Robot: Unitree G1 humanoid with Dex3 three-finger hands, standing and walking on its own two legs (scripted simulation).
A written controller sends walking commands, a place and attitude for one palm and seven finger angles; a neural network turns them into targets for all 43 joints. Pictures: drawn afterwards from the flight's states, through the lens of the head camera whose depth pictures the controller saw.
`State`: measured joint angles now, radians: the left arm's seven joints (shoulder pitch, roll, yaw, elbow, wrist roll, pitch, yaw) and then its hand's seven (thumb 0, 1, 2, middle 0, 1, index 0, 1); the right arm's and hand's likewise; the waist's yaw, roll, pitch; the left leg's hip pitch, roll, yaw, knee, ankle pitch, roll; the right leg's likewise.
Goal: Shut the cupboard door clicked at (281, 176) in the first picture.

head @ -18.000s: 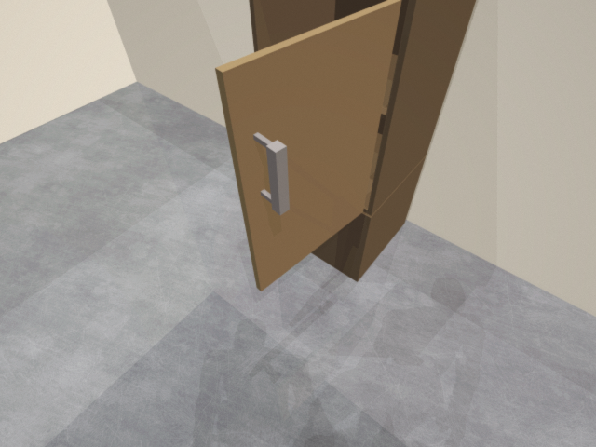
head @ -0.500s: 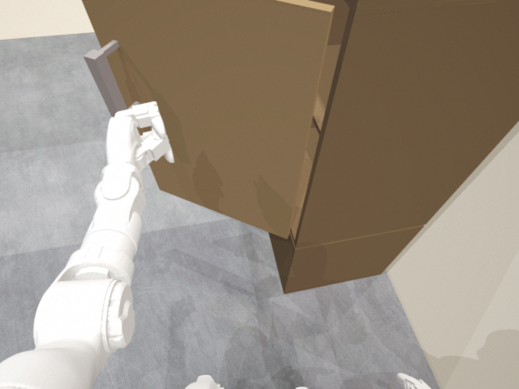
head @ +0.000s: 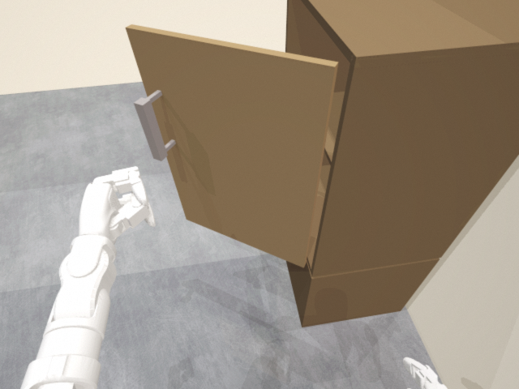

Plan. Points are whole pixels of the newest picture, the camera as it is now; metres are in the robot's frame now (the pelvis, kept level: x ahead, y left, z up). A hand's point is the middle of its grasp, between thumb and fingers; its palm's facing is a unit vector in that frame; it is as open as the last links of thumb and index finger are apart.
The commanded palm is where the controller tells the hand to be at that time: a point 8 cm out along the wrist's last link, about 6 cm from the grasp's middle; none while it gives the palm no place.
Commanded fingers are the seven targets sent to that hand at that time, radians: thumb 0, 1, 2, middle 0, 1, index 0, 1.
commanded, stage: draw the hand back to the body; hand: left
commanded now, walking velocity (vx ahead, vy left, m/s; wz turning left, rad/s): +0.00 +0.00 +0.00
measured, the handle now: (158, 126) +0.64 +0.25 +0.07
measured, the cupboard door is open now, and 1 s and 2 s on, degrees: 55 55 55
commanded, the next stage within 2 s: step back with the hand held close in 1.02 s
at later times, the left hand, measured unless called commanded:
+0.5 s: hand (51, 257) +0.24 +0.25 +0.16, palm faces +0.39 -0.85 -0.35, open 5.0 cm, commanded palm +0.19 +0.29 +0.18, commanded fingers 0.00 0.90 0.90 -0.37 -0.48 -0.37 -0.48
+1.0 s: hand (33, 276) +0.21 +0.25 +0.17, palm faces +0.45 -0.79 -0.41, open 7.4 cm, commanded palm +0.16 +0.29 +0.19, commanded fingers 0.00 0.90 0.90 -0.20 -0.30 -0.20 -0.30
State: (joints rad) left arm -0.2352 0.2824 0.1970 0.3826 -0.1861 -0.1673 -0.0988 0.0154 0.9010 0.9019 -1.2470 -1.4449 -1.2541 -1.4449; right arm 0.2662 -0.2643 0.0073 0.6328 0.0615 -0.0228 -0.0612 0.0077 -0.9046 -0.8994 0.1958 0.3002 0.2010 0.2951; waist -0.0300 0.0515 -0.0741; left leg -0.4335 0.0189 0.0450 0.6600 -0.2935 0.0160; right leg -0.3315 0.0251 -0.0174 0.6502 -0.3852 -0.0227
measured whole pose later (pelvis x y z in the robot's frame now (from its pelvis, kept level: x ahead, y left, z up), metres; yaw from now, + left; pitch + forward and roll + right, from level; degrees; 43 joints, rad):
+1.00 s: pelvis +0.03 -0.01 +0.02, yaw +1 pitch -3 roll +1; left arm 0.47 0.34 0.33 -0.36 -0.08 -0.07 0.10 0.01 0.89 0.90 -0.21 -0.31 -0.22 -0.31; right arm 0.18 -0.23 0.01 0.63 0.01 -0.06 -0.08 0.01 -0.90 -0.90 0.20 0.30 0.20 0.30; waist 0.06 0.07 -0.01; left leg -0.14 0.00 0.03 0.41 -0.22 0.00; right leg -0.03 0.02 -0.03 0.38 -0.31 -0.03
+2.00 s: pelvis -0.09 +0.04 +0.00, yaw +3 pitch +0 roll -2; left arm 0.53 0.39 0.42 -0.49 -0.04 -0.22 0.14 0.01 0.89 0.90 -0.21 -0.30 -0.22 -0.30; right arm 0.23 -0.21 0.00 0.60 0.00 -0.03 -0.08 0.01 -0.90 -0.90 0.20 0.30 0.21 0.30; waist 0.03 0.02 0.01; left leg -0.47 -0.01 0.05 0.61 -0.26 0.05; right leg -0.32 0.01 0.02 0.57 -0.24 0.02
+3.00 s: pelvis -0.28 +0.09 +0.02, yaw -3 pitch -1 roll -2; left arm 0.51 0.41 0.42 -0.46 -0.05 -0.14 0.17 0.01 0.89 0.90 -0.20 -0.30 -0.21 -0.30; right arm 0.30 -0.16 0.02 0.66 -0.01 -0.09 -0.08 0.01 -0.90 -0.90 0.20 0.30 0.20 0.30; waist -0.06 -0.03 -0.05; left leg -0.35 -0.02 0.02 0.43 -0.15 0.03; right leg -0.18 0.07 -0.02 0.53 -0.43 -0.02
